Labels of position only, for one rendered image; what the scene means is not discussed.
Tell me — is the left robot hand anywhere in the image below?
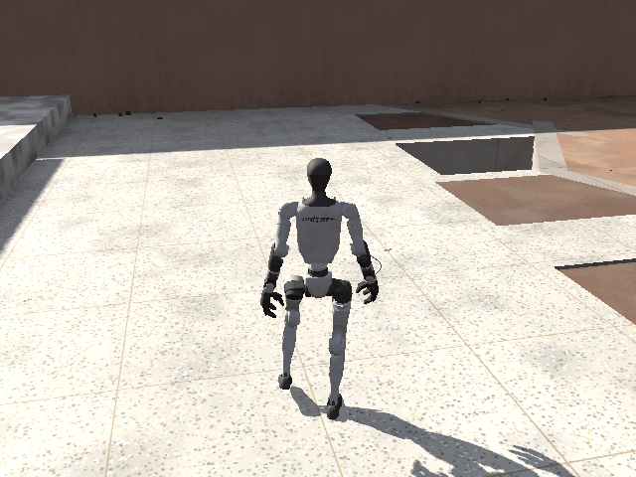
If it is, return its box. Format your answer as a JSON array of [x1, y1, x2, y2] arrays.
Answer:
[[260, 290, 284, 318]]

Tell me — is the robot left upper arm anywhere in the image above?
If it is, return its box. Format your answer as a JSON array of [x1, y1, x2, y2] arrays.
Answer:
[[273, 201, 298, 257]]

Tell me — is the robot right upper arm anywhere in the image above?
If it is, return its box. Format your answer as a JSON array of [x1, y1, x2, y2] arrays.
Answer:
[[339, 201, 367, 256]]

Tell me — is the right robot thigh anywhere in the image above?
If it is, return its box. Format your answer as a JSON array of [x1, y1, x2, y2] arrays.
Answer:
[[328, 278, 353, 356]]

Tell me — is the right robot hand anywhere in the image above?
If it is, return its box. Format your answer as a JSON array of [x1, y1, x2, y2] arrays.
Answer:
[[356, 280, 379, 304]]

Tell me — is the robot left shin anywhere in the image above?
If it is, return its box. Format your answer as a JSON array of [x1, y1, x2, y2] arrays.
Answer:
[[282, 310, 297, 378]]

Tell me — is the robot left forearm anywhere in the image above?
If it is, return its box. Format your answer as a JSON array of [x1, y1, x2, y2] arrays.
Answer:
[[262, 243, 283, 293]]

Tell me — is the robot right forearm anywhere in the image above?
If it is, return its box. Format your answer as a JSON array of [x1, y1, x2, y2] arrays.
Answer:
[[357, 241, 377, 284]]

